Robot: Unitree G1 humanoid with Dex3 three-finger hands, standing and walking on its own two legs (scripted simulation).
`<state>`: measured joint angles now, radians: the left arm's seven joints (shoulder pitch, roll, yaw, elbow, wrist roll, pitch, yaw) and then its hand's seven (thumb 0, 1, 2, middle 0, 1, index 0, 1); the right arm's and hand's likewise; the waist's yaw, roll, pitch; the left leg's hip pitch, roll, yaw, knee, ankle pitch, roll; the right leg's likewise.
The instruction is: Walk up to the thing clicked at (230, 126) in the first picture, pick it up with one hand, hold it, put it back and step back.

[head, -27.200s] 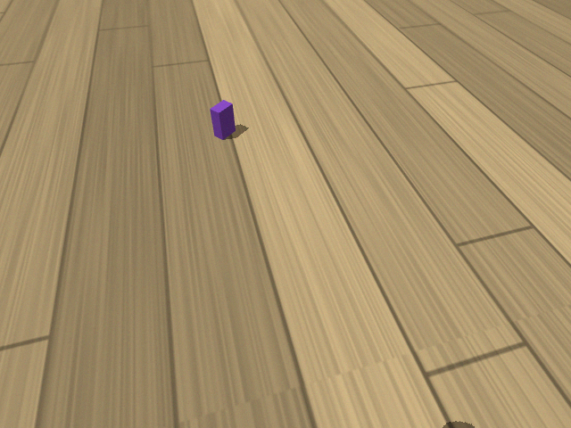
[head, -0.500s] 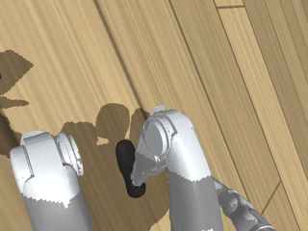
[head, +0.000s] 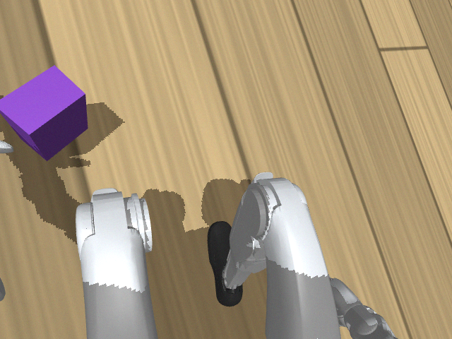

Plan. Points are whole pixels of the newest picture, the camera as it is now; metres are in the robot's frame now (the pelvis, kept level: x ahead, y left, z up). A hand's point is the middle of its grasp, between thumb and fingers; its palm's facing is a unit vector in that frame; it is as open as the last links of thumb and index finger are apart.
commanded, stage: home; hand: left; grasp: from the side
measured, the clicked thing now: (50, 118) +0.48 +0.27 -0.23
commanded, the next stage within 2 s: none
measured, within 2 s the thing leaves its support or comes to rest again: neither
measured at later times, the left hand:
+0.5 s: hand out of the picture +0.30 +0.32 +0.06, palm faces +0.22 -0.87 -0.44, open 17.7 cm
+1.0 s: hand out of the picture +0.27 +0.22 +0.27, palm faces +0.26 -0.91 -0.34, open 17.7 cm
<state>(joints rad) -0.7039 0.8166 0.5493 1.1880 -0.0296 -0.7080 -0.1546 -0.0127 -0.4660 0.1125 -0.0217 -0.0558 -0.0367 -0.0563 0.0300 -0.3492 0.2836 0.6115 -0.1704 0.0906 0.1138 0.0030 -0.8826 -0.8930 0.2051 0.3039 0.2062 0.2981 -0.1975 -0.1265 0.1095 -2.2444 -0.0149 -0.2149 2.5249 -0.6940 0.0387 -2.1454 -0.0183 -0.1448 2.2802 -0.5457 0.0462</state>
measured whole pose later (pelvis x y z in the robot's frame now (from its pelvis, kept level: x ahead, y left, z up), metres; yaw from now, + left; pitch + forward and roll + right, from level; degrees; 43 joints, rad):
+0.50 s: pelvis +0.02 -0.01 +0.16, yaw +8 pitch +32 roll -5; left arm -0.19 0.47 0.26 0.51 0.07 -0.06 0.03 -0.01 -0.59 0.03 -0.05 -0.04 -0.06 -0.05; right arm 0.09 -0.24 0.03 0.54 0.04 0.13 -0.01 0.01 -0.90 -0.90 0.20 0.30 0.20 0.30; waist -0.05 0.00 -0.16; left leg -1.84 0.01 -0.06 1.96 -0.67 0.02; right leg -1.85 -0.04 -0.03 1.86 -0.57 0.04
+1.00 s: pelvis +0.09 -0.02 +0.36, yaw +10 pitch +17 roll -2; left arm 0.25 0.26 0.05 0.21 -0.01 0.20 0.16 -0.01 -0.59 0.02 -0.05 -0.04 -0.05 -0.05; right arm 0.24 -0.22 0.02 0.52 0.04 -0.01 -0.14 0.01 -0.90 -0.90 0.20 0.30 0.20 0.30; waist -0.05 0.01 -0.16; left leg -0.96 0.04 -0.05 1.22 -0.57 -0.03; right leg -0.97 -0.02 -0.06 1.16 -0.50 0.00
